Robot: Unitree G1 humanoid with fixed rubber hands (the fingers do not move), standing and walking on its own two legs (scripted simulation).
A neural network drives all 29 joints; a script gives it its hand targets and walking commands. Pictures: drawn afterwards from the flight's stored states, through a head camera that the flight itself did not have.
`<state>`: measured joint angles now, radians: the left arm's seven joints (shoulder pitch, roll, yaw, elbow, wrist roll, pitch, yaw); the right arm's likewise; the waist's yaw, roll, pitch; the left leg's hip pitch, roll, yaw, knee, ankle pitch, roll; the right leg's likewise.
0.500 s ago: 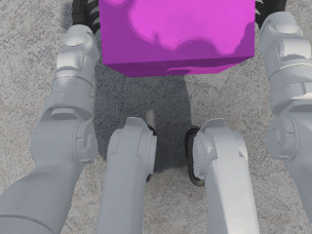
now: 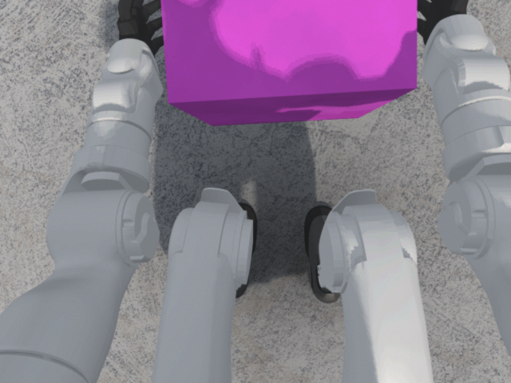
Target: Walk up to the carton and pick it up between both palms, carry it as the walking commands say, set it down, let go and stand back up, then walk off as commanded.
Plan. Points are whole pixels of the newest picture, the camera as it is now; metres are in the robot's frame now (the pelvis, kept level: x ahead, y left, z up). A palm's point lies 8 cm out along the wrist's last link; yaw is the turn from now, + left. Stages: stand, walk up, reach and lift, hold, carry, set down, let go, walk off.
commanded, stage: set down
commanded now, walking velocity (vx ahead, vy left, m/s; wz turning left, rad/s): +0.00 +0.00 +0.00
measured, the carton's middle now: (283, 49) +0.53 +0.00 -0.23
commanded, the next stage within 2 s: none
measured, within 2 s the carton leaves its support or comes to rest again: rests again in 0.90 s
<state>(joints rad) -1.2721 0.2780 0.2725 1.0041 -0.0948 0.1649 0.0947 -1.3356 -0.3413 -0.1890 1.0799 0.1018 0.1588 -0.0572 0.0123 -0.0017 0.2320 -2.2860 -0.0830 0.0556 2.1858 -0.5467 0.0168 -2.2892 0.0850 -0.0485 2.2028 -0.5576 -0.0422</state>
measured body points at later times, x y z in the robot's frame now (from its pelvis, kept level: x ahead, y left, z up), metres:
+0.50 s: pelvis +0.00 +0.00 -0.01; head +0.34 -0.01 +0.28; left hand +0.53 +0.19 -0.15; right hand +0.55 -0.19 -0.15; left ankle +0.12 +0.10 -0.33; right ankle +0.11 -0.09 -0.33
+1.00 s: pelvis +0.00 +0.00 +0.00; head +0.36 -0.01 +0.26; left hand +0.52 +0.19 -0.18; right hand +0.54 -0.19 -0.18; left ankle +0.12 +0.10 -0.33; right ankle +0.11 -0.09 -0.33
